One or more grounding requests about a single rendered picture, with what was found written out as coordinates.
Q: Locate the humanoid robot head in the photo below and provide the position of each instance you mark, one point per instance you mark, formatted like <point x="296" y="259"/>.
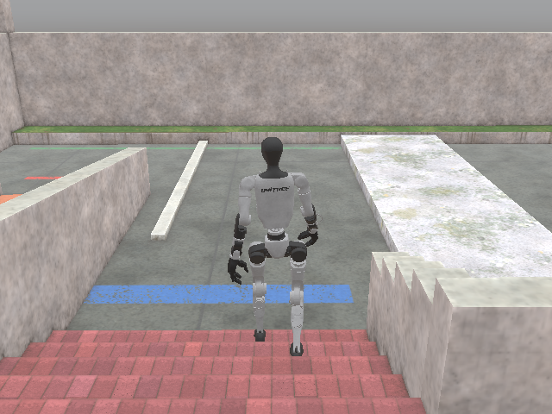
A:
<point x="272" y="149"/>

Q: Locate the robot left foot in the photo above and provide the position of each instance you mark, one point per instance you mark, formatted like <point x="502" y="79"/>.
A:
<point x="259" y="337"/>

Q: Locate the robot left hand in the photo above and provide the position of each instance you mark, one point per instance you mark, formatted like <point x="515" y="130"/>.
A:
<point x="232" y="267"/>

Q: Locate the robot right forearm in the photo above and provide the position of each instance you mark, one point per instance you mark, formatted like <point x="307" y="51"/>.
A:
<point x="311" y="222"/>

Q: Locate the robot left upper arm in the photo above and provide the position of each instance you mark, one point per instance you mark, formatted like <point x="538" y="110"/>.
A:
<point x="244" y="199"/>

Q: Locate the robot right upper arm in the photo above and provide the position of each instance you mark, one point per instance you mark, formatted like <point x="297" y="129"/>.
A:
<point x="304" y="192"/>

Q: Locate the robot right hand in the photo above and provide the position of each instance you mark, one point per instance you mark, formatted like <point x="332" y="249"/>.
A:
<point x="306" y="234"/>

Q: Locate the robot left forearm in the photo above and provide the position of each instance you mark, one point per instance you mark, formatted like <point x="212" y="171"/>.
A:
<point x="238" y="239"/>

